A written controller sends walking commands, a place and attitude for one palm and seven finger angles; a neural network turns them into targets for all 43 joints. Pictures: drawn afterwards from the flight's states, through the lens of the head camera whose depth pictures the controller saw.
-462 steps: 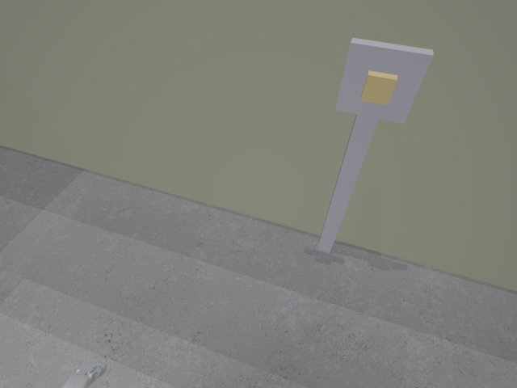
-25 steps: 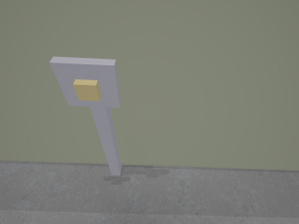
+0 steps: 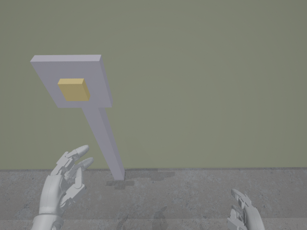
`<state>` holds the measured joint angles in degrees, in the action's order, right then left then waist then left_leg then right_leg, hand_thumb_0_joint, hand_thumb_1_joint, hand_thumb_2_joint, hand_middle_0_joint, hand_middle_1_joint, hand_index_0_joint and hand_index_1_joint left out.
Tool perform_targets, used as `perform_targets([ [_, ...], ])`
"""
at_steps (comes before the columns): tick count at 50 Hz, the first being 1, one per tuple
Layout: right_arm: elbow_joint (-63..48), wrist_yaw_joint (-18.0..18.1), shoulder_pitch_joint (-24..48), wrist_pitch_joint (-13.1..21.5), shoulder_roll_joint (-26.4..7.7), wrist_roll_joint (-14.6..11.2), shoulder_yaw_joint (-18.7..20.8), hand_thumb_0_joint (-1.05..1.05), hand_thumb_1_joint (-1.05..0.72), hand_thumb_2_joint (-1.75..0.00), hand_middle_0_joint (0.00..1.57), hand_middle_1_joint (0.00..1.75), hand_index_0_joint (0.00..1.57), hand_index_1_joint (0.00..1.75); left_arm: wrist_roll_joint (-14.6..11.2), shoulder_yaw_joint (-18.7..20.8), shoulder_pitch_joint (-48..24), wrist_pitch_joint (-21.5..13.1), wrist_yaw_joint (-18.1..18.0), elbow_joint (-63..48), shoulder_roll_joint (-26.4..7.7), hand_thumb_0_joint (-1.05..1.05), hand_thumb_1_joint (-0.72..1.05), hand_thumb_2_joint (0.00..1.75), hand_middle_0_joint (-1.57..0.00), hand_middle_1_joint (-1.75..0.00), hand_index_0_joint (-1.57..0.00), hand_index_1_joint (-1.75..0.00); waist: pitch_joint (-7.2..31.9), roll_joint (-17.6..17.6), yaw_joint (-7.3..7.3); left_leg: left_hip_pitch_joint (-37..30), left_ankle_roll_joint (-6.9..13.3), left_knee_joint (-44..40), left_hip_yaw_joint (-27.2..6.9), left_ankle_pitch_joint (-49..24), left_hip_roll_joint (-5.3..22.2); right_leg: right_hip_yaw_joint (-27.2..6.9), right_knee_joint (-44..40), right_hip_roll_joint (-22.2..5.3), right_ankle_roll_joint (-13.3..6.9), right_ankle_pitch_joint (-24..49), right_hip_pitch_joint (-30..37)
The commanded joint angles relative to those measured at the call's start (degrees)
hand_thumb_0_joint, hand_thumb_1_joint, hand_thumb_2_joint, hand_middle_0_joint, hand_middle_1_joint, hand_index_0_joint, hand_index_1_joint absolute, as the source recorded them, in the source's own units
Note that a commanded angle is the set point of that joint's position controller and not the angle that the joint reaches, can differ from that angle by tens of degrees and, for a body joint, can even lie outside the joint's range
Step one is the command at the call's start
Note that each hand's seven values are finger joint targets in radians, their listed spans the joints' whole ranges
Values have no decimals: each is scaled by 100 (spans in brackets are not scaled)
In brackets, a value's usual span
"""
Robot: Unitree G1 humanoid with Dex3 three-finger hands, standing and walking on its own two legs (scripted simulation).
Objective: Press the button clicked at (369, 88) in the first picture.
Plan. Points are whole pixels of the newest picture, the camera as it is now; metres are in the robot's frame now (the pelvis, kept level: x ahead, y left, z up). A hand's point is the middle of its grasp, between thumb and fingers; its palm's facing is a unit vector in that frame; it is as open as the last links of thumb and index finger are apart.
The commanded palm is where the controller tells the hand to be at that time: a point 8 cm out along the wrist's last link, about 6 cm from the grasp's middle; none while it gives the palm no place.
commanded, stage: raise the hand and make a fist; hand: left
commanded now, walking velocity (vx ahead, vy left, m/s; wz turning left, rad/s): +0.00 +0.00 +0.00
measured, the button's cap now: (75, 89) +0.48 +0.25 +0.10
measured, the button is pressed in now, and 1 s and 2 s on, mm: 0 0 0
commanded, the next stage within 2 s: aim a knuckle at the button in 1.70 s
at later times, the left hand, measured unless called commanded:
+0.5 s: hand (76, 209) +0.18 +0.18 +0.03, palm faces +0.03 -1.00 -0.01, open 3.2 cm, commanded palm +0.13 +0.25 +0.03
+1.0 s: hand (45, 197) +0.18 +0.23 +0.07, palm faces +0.07 -1.00 -0.05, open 3.1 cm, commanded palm +0.15 +0.29 +0.07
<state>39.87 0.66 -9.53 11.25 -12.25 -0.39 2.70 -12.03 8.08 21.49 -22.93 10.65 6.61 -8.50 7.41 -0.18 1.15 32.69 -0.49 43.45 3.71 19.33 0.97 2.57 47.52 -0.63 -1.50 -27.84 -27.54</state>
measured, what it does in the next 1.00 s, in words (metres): shifts its weight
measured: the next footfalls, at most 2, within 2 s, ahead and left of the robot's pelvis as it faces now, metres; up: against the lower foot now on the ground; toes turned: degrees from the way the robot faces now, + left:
none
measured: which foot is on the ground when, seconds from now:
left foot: down 0.00-1.00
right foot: down 0.00-1.00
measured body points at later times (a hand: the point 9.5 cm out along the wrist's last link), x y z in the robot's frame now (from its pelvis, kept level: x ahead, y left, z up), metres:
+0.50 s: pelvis -0.05 -0.01 -0.03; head -0.01 -0.03 +0.42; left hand +0.17 +0.23 +0.03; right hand +0.10 -0.24 -0.13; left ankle +0.01 +0.13 -0.71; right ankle -0.07 -0.09 -0.71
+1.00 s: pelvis -0.03 +0.04 -0.01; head -0.01 +0.04 +0.44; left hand +0.17 +0.29 +0.08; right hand +0.16 -0.19 -0.07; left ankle +0.01 +0.13 -0.71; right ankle -0.07 -0.09 -0.71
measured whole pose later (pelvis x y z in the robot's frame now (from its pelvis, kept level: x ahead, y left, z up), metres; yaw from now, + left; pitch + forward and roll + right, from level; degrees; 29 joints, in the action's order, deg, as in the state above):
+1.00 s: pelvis -0.03 +0.04 -0.01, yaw +1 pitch +8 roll -2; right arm 30.8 3.9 -12.3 11.8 -13.1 -2.3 -1.7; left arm -15.6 10.0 21.5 -15.1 11.2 -5.5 -13.9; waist 6.3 2.4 -0.6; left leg 36.8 2.2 49.7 1.7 20.9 1.0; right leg 4.4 47.3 -0.3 0.0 -27.3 -27.7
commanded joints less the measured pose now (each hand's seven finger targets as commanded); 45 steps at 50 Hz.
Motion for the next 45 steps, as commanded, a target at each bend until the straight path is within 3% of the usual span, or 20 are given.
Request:
perform_targets([
  [1,-1325,-8,555,216,-781,-59,396,0,-90,-90,20,30,20,30,-417,966,1822,-852,887,-270,-816,0,90,90,-64,-78,-64,-78,800,-218,-596,192,-21,599,-26,-1555,-224,-118,240,-147,193,3946,-58],
  [3,-1484,75,544,185,-725,-36,368,0,-90,-90,20,30,20,30,-535,1134,974,-1042,755,-1160,-1049,0,90,90,-69,-84,-69,-84,986,185,-455,252,46,855,-86,-1328,-192,-232,301,-95,176,3166,-410],
  [4,-1532,116,467,199,-684,-2,376,0,-90,-90,20,30,20,30,-553,1242,566,-1220,641,-1661,-1140,0,90,90,-72,-87,-72,-87,1376,436,-372,113,100,1024,-118,-1426,-178,-343,363,-85,193,3147,-479],
  [6,-1410,179,141,232,-572,53,309,0,-90,-90,20,30,20,30,-560,1106,233,-1602,466,-2254,-1056,0,90,90,-78,-93,-78,-93,1603,760,-178,-84,181,1346,-233,-1671,-141,-509,437,-105,237,3496,-673],
  [7,-1344,212,63,266,-558,68,273,0,-90,-90,20,30,20,30,-548,903,-36,-1784,454,-2503,-981,0,90,90,-81,-96,-81,-96,1650,687,-42,-12,204,1478,-275,-1572,-119,-607,437,-110,274,3382,-782],
  [8,-1297,255,-20,289,-603,67,230,0,-90,-90,20,30,20,30,-550,640,-588,-1932,509,-2796,-941,0,90,90,-83,-99,-83,-99,1570,366,221,199,249,1673,-367,-1327,-70,-764,424,-90,355,3084,-1015],
  [10,-1178,346,-3,405,-669,21,176,0,-90,-90,20,30,20,30,-574,246,-793,-2020,755,-2491,-775,0,90,90,-89,-105,-89,-105,1114,348,396,571,265,1854,-435,-812,12,-853,274,-80,308,2144,-1440],
  [11,-1150,385,-17,443,-752,-20,170,0,-90,-90,20,30,20,30,-608,258,-838,-1945,906,-2245,-885,0,90,90,-92,-108,-92,-108,933,234,444,760,272,1907,-467,-577,48,-856,184,-58,292,1692,-1569],
  [13,-1203,458,45,459,-864,-145,100,0,-90,-90,20,30,20,30,-678,85,-862,-1503,1263,-1704,-945,0,90,90,-97,-114,-97,-114,576,-74,499,1043,311,1908,-544,-212,77,-1164,-185,-135,480,1149,-1574],
  [16,-1433,555,149,330,-924,-264,72,0,-90,-90,20,30,20,30,-724,641,-372,-366,1437,-1044,-1465,0,90,90,-105,-123,-105,-123,831,-188,56,1119,302,1515,-529,-34,-22,-1412,-624,-291,571,681,-825],
  [18,-1662,570,367,182,-801,-310,51,0,-90,-90,20,30,20,30,-816,1088,132,417,1253,-870,-1632,0,90,90,-111,-129,-111,-129,1006,-274,-295,948,282,1213,-553,-144,-67,-1387,-736,-353,601,719,-254],
  [20,-1821,547,402,63,-631,-289,9,0,-90,-90,20,30,20,30,-897,1349,243,764,831,-1410,-1569,0,90,90,-116,-135,-116,-135,1112,-226,-448,681,241,950,-530,-298,-59,-1217,-741,-397,606,971,-28],
  [23,-1732,510,368,14,-494,-218,11,0,-90,-90,20,30,20,30,-872,1419,321,569,131,-1780,-1285,0,90,90,-124,-144,-124,-144,738,-538,-419,504,193,694,-582,-457,26,-891,-665,-262,568,1358,-141],
  [25,-1622,449,145,57,-510,-168,52,0,-90,-90,20,30,20,30,-667,1270,270,185,-86,-1918,-1214,0,90,90,-130,-150,-130,-150,568,-295,-311,386,178,582,-519,-550,33,-691,-567,-155,463,1497,-370],
  [28,-1531,395,14,177,-641,-117,54,0,-90,-90,20,30,20,30,-398,702,20,-308,-17,-1859,-1043,0,90,90,-130,-150,-130,-150,283,-304,-38,338,236,586,-517,-447,41,-560,-557,-59,421,1197,-798],
  [30,-1471,394,-99,305,-749,-144,53,0,-90,-90,20,30,20,30,-380,417,-90,-484,207,-1742,-982,0,90,90,-130,-150,-130,-150,383,-57,61,156,252,544,-495,-321,29,-463,-574,2,330,812,-981],
  [34,-1473,474,-119,496,-889,-207,50,0,-90,-90,20,30,20,30,-566,479,-313,-444,479,-1962,-1203,0,90,90,-130,-150,-130,-150,764,90,17,-195,282,371,-526,-186,20,-354,-723,68,194,288,-858],
  [38,-1484,497,-51,546,-847,-188,18,0,-90,-90,20,30,20,30,-556,907,-251,-303,157,-2416,-1494,0,90,90,-130,-150,-130,-150,1049,454,-214,-690,266,29,-602,-429,38,24,-548,163,75,690,-613],
  [42,-1552,409,-32,462,-807,-170,-45,0,-90,-90,20,30,20,30,-461,681,-82,-40,-147,-2442,-1165,0,90,90,-130,-150,-130,-150,742,526,-161,-923,204,-179,-690,-637,91,252,-494,205,53,1023,-648],
  [45,-1606,371,-37,366,-854,-180,-60,0,-90,-90,20,30,20,30,-412,516,-94,310,-65,-2212,-1063,0,90,90,-130,-150,-130,-150,490,359,-104,-903,195,-249,-701,-706,95,275,-590,214,73,1201,-571],
])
